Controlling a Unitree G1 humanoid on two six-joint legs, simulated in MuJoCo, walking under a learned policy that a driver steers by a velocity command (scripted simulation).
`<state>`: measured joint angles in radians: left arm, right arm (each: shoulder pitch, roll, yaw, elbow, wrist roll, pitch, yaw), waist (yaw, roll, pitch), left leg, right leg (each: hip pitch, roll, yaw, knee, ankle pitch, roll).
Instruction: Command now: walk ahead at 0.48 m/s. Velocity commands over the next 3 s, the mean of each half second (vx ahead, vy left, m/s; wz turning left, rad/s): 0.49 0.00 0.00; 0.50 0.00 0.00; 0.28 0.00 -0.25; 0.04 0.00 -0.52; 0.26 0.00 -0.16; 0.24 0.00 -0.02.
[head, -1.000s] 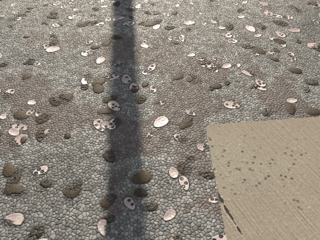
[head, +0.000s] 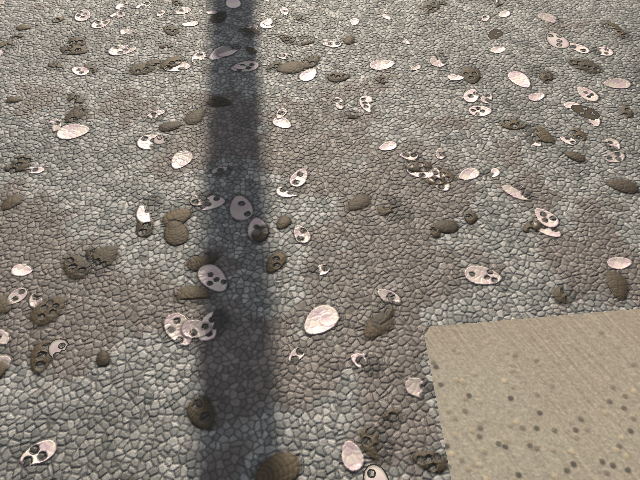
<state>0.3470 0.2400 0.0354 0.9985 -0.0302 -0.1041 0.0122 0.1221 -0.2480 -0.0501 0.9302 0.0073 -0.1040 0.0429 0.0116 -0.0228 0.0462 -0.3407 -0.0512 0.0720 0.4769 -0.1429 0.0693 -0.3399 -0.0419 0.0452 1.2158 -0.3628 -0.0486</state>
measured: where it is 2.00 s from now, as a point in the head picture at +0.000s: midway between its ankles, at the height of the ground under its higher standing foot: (334, 305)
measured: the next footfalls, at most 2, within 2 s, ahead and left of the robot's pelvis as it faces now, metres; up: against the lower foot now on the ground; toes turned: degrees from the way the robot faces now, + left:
right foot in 0.42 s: +0.43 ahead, -0.15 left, +0.00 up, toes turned -2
left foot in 0.96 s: +0.74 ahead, +0.09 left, +0.00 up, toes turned +3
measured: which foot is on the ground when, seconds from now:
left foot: down 0.00-0.44, up 0.46-0.94, down 0.96-1.00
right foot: up 0.00-0.40, down 0.42-0.98, up 1.00-1.00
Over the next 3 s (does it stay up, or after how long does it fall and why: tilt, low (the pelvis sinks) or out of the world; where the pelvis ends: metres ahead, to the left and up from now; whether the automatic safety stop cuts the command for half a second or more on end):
stays up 1.11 -0.10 0.00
